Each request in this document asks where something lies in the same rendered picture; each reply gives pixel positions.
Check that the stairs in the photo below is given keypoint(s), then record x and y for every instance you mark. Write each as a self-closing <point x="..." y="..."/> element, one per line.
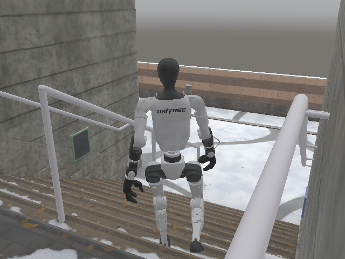
<point x="98" y="209"/>

